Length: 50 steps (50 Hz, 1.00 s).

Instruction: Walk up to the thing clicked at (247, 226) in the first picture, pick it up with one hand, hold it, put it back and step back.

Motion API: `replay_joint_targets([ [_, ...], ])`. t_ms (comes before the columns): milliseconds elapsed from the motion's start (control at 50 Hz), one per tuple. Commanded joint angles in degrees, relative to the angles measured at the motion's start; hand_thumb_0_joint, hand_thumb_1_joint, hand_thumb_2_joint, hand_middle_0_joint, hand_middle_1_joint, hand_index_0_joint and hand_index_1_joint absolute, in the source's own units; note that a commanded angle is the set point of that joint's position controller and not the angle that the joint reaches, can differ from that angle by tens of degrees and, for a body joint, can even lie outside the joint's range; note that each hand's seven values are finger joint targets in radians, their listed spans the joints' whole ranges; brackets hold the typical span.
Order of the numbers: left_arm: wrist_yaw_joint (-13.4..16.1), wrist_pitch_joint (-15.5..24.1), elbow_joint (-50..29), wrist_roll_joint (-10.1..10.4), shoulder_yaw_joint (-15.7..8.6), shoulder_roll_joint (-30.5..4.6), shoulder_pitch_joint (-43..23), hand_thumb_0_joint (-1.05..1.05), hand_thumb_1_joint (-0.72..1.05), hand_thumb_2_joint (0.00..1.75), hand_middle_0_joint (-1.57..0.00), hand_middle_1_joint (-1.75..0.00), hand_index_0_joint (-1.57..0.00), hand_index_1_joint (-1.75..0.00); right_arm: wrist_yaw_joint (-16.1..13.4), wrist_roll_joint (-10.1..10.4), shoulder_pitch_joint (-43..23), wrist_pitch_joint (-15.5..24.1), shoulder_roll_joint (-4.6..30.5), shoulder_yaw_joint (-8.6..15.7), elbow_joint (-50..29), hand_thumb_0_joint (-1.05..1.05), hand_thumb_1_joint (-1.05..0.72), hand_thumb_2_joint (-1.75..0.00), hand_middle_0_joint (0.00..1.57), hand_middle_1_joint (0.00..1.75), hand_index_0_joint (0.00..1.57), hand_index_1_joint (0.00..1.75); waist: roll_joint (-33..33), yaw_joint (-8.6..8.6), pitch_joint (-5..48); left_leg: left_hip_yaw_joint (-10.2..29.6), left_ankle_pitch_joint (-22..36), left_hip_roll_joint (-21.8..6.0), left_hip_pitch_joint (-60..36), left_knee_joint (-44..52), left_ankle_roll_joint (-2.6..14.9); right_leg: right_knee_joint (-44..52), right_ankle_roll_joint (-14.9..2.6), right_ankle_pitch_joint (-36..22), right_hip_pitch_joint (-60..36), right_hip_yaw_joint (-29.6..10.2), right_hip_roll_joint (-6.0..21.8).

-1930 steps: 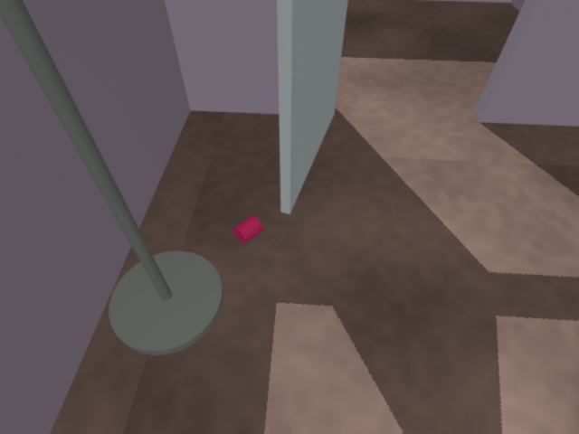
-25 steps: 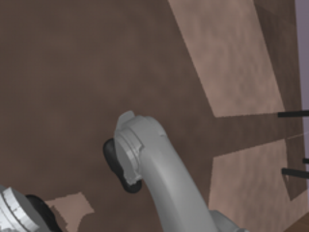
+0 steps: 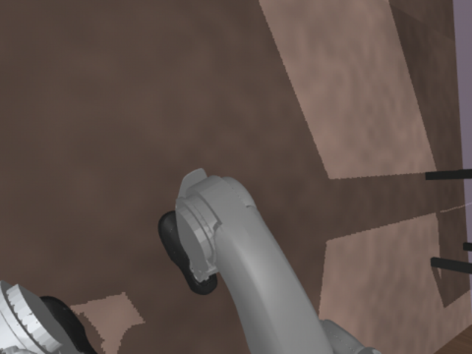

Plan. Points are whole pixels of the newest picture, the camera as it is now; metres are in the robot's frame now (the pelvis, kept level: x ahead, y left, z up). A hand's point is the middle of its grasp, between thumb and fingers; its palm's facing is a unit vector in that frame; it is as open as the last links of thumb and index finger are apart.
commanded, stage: close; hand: left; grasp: from above
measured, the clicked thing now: out of the picture +0.52 +0.31 -0.28
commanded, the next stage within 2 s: settle in 0.40 s
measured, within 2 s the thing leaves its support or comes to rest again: leaves its support in 0.88 s
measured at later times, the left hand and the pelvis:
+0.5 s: hand out of the picture +0.50 +0.31 -0.26, palm faces -0.36 -0.26 -0.90, open 11.2 cm; pelvis +0.00 +0.00 +0.00, yaw +0 degrees
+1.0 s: hand out of the picture +0.51 +0.32 -0.23, palm faces -0.33 -0.26 -0.91, open 11.0 cm; pelvis +0.01 +0.00 +0.00, yaw +1 degrees
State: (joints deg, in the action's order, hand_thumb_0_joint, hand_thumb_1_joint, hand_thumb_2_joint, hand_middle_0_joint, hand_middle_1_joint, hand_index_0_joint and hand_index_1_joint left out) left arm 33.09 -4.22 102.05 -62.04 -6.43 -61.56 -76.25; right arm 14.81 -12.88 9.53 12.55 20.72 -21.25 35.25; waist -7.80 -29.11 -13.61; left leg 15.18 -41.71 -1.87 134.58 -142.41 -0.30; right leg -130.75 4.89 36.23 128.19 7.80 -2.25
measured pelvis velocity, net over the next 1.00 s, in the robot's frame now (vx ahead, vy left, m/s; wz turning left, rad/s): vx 0.01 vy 0.00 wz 0.02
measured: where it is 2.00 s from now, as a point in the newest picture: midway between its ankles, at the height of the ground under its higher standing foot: (142, 308)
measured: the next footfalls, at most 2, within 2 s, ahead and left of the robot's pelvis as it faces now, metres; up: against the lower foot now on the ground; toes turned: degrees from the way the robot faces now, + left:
none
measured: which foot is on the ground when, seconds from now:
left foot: down 0.00-1.00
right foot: down 0.00-1.00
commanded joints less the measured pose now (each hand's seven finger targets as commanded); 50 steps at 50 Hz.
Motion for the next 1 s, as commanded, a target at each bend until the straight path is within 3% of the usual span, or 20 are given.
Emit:
replay_joint_targets([
  [0,1.9,-0.4,-6.4,-0.7,1.6,-9.2,-14.1,0.0,0.04,0.74,-0.46,-0.87,-0.49,-0.84,-0.7,0.3,14.7,-1.0,18.9,4.7,2.7,0.0,-0.89,-0.9,0.2,0.3,0.2,0.3,34.5,-4.06,38.1,-5.4,16.4,-2.4,-28.5,14.4,0.38,9.8,-5.56,-17.5,-25.5,7.7,-2.1],
  [120,1.6,0.1,-4.7,-0.7,2.1,-9.1,-13.5,0.0,0.22,0.74,-0.59,-0.87,-0.63,-0.83,-1.0,0.3,14.2,-1.3,19.3,4.4,2.7,0.0,-0.89,-0.9,0.2,0.3,0.2,0.3,33.5,-4.21,36.9,-4.6,14.8,-2.6,-27.3,15.0,0.34,9.6,-5.55,-16.1,-24.5,8.2,-2.0],
  [280,1.1,0.4,-4.3,-0.4,3.3,-7.4,-12.8,0.0,0.34,0.76,-0.7,-0.84,-0.73,-0.81,-1.3,-0.1,14.0,-1.7,19.4,4.0,2.5,0.0,-0.89,-0.9,0.2,0.3,0.2,0.3,33.2,-4.94,35.4,-4.4,14.8,-2.6,-27.8,14.8,0.27,9.6,-5.43,-16.2,-23.3,8.2,-2.0],
  [320,1.2,0.6,-5.1,-0.4,3.2,-8.2,-13.1,0.0,0.36,0.78,-0.72,-0.84,-0.74,-0.82,-1.4,-0.1,14.1,-1.8,19.4,4.2,2.4,0.0,-0.89,-0.9,0.2,0.3,0.2,0.3,33.6,-4.48,35.9,-4.6,14.1,-2.4,-28.0,15.4,0.26,9.9,-5.55,-15.8,-24.5,8.2,-2.2],
  [380,1.0,0.5,-6.3,-0.4,3.1,-7.4,-13.7,0.0,0.41,0.8,-0.77,-0.83,-0.79,-0.81,-1.2,0.1,14.3,-1.8,19.0,3.7,2.5,0.0,-0.89,-0.9,0.2,0.3,0.2,0.3,34.0,-4.48,37.2,-4.4,16.5,-2.5,-28.3,14.8,0.21,9.3,-5.49,-17.4,-24.4,8.2,-1.9],
  [480,1.2,0.5,-4.4,-0.1,3.6,-7.5,-13.2,0.0,0.49,0.81,-0.84,-0.82,-0.85,-0.81,-1.4,-0.1,14.3,-2.1,19.3,4.0,2.5,0.0,-0.89,-0.9,0.2,0.3,0.2,0.3,32.8,-4.76,36.1,-4.9,14.3,-2.4,-26.6,14.9,0.43,10.0,-5.44,-16.1,-25.3,8.1,-2.3],
  [540,1.3,0.3,-5.3,0.2,2.8,-8.0,-13.4,0.0,0.34,0.73,-0.78,-0.77,-0.79,-0.75,-1.4,0.0,14.2,-2.3,19.1,4.0,2.6,0.0,-0.9,-0.9,0.2,0.3,0.2,0.3,34.2,-3.99,36.4,-4.4,14.6,-2.6,-27.8,15.5,0.11,9.8,-5.53,-16.1,-24.3,8.1,-1.9],
  [560,1.0,0.2,-5.7,0.5,3.2,-7.5,-13.8,0.0,0.34,0.69,-0.76,-0.75,-0.79,-0.73,-1.3,-0.1,14.3,-2.2,18.6,3.8,2.3,0.0,-0.9,-0.9,0.2,0.3,0.2,0.3,34.1,-4.78,35.6,-4.8,14.2,-2.3,-27.7,15.4,0.23,10.0,-5.51,-15.8,-24.2,8.0,-2.1],
  [580,1.0,0.2,-9.0,0.7,2.2,-8.6,-16.0,0.0,0.31,0.7,-0.75,-0.75,-0.77,-0.73,-1.2,0.0,14.7,-2.2,19.1,4.0,3.0,0.0,-0.9,-0.9,0.2,0.3,0.2,0.3,36.4,-4.14,37.9,-4.1,15.7,-2.7,-30.3,15.6,-0.16,9.7,-5.56,-16.6,-23.1,8.1,-1.6],
  [680,0.8,-0.7,-10.4,0.5,1.7,-8.6,-15.1,0.0,0.32,0.71,-0.77,-0.72,-0.78,-0.72,-1.0,0.5,14.1,-2.6,18.8,4.8,2.3,0.0,-0.9,-0.9,0.2,0.3,0.2,0.3,37.4,-2.81,41.3,-4.7,17.4,-2.6,-31.6,15.4,-0.29,9.3,-5.86,-18.0,-24.2,7.9,-1.7],
  [700,0.4,-0.8,-12.8,0.5,1.7,-8.9,-15.7,0.0,0.32,0.7,-0.77,-0.72,-0.78,-0.71,-0.8,0.6,14.6,-2.7,18.2,4.8,2.7,0.0,-0.9,-0.9,0.2,0.3,0.2,0.3,38.5,-3.36,41.6,-5.0,18.8,-2.6,-32.5,15.1,-0.24,9.5,-5.76,-18.9,-24.6,7.6,-1.7],
  [740,0.4,-1.0,-17.4,0.2,-0.2,-11.0,-17.2,0.0,0.35,0.72,-0.79,-0.73,-0.8,-0.72,-0.6,0.8,15.1,-3.0,18.6,5.6,3.3,0.0,-0.9,-0.9,0.2,0.3,0.2,0.3,41.7,-1.71,46.0,-5.5,21.7,-2.7,-34.4,14.9,-0.6,9.1,-6.03,-20.9,-26.1,7.4,-1.7],
  [800,-0.7,-1.7,-20.2,-0.2,-1.0,-10.2,-15.7,0.0,0.38,0.68,-0.81,-0.7,-0.82,-0.69,-0.2,1.2,15.4,-3.5,19.1,7.5,3.8,0.0,-0.9,-0.9,0.2,0.3,0.2,0.3,44.6,-0.97,48.1,-5.9,25.2,-2.7,-37.7,14.6,-1.09,8.6,-6.53,-22.0,-24.2,7.4,-1.7],
  [820,-1.3,-1.9,-19.4,-0.1,-0.6,-9.4,-14.8,0.0,0.4,0.67,-0.81,-0.7,-0.83,-0.68,0.0,1.4,15.0,-3.7,18.3,7.3,3.4,0.0,-0.89,-0.9,0.2,0.3,0.2,0.3,42.8,-0.68,47.2,-6.6,23.8,-2.4,-35.6,14.2,-0.73,8.8,-6.51,-21.6,-25.3,7.0,-2.0],
  [880,-2.5,-2.3,-30.2,-0.3,-1.1,-9.7,-18.8,0.0,0.41,0.7,-0.83,-0.7,-0.84,-0.69,0.3,2.4,14.3,-4.0,18.6,9.5,2.2,0.0,-0.89,-0.9,0.2,0.3,0.2,0.3,46.1,1.59,53.7,-7.3,25.6,-2.1,-38.3,14.6,-0.88,9.1,-6.8,-22.9,-26.3,6.2,-1.8],
  [900,-2.7,-3.0,-26.2,-0.3,-2.2,-9.9,-14.6,0.0,0.43,0.71,-0.83,-0.71,-0.85,-0.69,0.3,2.7,15.5,-4.5,18.2,10.1,4.1,0.0,-0.89,-0.9,0.2,0.3,0.2,0.3,45.7,2.52,53.5,-7.7,24.1,-1.9,-37.8,15.3,-0.84,9.3,-6.83,-21.9,-26.4,6.1,-1.9],
  [920,-3.6,-3.2,-27.3,0.1,0.2,-5.8,-15.0,0.0,0.47,0.7,-0.86,-0.72,-0.88,-0.69,0.5,2.9,14.6,-4.6,17.7,10.3,2.5,0.0,-0.89,-0.9,0.2,0.3,0.2,0.3,45.2,2.06,52.3,-7.8,22.4,-1.7,-36.4,16.1,-0.74,9.3,-6.93,-20.6,-25.3,6.0,-2.0],
  [940,-4.1,-3.3,-28.2,0.4,0.8,-4.8,-15.4,0.0,0.47,0.71,-0.85,-0.72,-0.88,-0.7,0.4,3.3,13.2,-4.6,17.5,10.6,1.3,0.0,-0.89,-0.9,0.2,0.3,0.2,0.3,43.6,2.31,51.6,-7.8,20.1,-1.4,-35.5,16.8,-0.6,9.7,-7.07,-18.7,-23.8,6.2,-2.0],
  [960,-4.5,-4.1,-25.6,-0.1,-0.4,-6.4,-12.4,0.0,0.5,0.7,-0.86,-0.72,-0.89,-0.7,0.2,3.4,15.5,-5.1,17.8,11.5,4.0,0.0,-0.89,-0.9,0.2,0.3,0.2,0.3,43.1,2.68,50.7,-8.2,18.8,-1.5,-34.3,17.1,-0.51,10.0,-6.96,-18.2,-24.4,5.8,-2.1],
  [980,-5.1,-4.2,-31.6,0.3,-0.1,-4.9,-16.0,0.0,0.51,0.71,-0.88,-0.71,-0.9,-0.69,0.3,3.6,14.1,-5.1,17.5,11.8,1.4,0.0,-0.89,-0.89,0.2,0.3,0.2,0.3,43.5,3.21,53.2,-8.3,18.7,-1.2,-34.2,17.1,-0.54,9.6,-7.03,-17.9,-24.0,5.7,-1.8],
])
